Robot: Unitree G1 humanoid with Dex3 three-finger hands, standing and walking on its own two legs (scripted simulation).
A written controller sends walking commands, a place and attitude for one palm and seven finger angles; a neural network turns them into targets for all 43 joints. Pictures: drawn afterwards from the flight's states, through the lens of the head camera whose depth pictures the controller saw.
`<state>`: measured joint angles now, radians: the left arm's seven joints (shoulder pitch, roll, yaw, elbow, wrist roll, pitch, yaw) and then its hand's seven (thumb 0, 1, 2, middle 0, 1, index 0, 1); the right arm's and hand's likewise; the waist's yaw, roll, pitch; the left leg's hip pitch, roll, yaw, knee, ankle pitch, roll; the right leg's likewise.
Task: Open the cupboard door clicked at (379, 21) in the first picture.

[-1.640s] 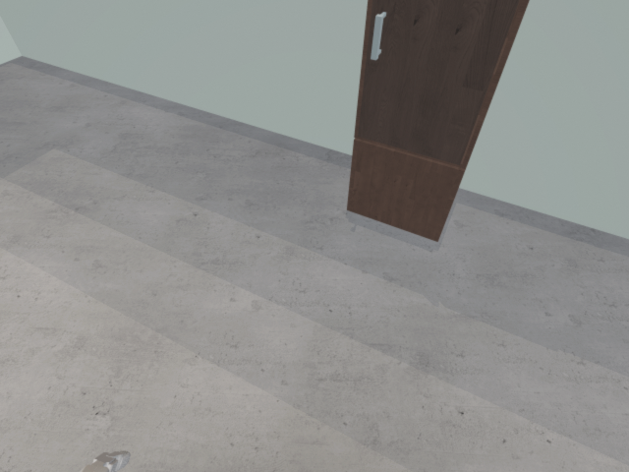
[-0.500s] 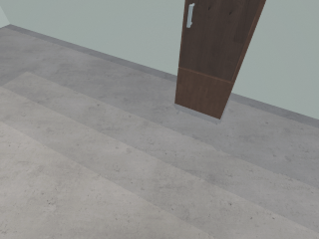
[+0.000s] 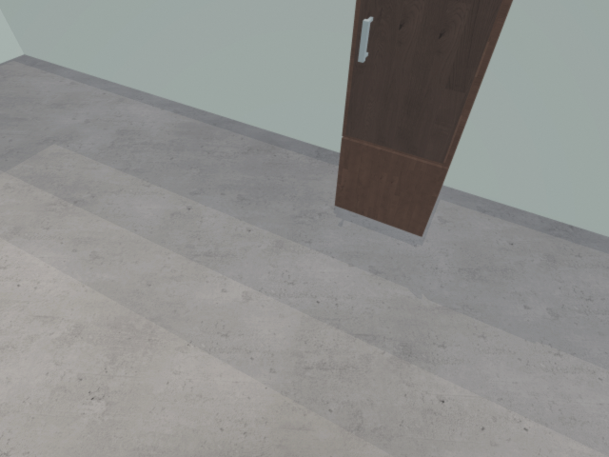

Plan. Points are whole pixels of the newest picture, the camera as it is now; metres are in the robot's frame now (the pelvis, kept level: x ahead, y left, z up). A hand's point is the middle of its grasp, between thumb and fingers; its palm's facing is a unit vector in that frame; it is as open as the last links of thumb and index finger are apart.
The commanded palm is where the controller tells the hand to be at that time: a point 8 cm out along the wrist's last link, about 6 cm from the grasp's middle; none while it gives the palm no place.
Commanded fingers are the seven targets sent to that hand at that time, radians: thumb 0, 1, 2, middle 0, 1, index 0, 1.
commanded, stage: walk to a spot facing it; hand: left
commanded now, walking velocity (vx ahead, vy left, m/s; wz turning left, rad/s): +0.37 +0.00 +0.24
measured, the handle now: (366, 39) +1.30 -0.12 +0.03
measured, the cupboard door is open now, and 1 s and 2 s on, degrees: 0 0 0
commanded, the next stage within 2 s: turn to face it in 0.92 s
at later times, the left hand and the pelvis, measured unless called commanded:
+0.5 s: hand (186, 430) +0.20 +0.20 -0.18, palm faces +0.04 -0.99 -0.16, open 7.4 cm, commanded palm none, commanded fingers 0.00 0.90 0.90 -0.20 -0.30 -0.20 -0.30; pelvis +0.15 +0.02 -0.01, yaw +4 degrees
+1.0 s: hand (202, 374) +0.30 +0.21 -0.20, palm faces +0.30 -0.94 -0.16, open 7.3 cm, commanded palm none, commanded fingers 0.00 0.90 0.90 -0.20 -0.30 -0.20 -0.30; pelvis +0.37 +0.04 -0.02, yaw +15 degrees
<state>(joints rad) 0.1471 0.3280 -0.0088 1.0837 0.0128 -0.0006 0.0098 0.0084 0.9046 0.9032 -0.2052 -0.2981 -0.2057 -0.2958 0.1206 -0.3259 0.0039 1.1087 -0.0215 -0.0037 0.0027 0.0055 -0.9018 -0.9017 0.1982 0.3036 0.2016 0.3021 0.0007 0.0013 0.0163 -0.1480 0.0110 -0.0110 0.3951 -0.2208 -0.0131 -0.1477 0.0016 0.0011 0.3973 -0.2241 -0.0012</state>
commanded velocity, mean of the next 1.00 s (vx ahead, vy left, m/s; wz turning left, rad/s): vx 0.34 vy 0.00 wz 0.24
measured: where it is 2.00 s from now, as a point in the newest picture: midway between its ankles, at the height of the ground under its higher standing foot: (288, 370)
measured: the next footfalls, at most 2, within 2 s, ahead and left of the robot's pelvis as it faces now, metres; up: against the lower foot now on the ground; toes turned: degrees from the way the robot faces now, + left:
right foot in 0.58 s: +0.35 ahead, -0.10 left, +0.00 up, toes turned -3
left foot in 1.02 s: +0.50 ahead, +0.18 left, +0.00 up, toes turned +24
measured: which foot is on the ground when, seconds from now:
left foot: down 0.00-0.60, up 0.62-1.00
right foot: down 0.00-0.20, up 0.22-0.56, down 0.58-1.00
